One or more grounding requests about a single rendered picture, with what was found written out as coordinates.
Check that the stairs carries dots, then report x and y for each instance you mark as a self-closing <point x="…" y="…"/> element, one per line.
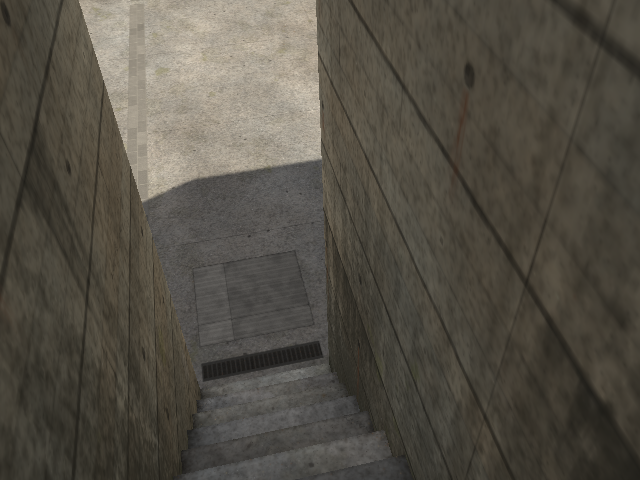
<point x="294" y="425"/>

